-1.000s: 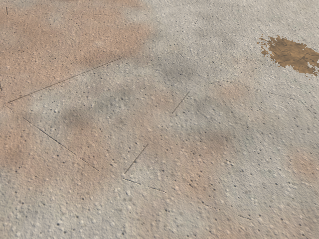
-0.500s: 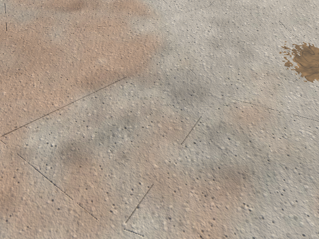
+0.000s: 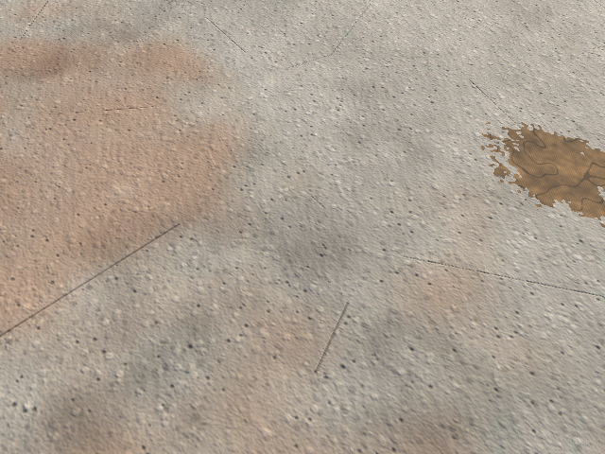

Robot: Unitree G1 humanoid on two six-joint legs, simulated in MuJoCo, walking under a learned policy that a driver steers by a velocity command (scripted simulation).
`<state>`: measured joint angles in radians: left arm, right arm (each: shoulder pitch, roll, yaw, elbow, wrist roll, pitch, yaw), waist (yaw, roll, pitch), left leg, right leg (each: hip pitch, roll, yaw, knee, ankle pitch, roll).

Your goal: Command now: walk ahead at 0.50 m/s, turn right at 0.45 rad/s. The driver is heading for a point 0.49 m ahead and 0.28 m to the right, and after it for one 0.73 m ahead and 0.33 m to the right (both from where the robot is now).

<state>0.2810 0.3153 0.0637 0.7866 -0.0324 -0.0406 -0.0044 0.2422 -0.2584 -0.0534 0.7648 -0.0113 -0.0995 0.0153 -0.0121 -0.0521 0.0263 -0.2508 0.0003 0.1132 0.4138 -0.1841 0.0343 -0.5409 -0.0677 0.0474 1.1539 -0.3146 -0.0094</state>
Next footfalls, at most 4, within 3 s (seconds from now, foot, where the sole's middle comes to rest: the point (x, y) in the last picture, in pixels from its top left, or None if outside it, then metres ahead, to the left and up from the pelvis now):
0.34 right None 0.33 -0.16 -0.78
0.82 left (336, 378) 0.66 -0.08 -0.78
1.26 right None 0.45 -0.26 -0.78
1.70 left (344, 388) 0.63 -0.10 -0.78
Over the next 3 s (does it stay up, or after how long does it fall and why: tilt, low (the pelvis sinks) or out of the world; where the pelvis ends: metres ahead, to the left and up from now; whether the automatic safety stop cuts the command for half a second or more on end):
stays up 0.55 -0.14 0.00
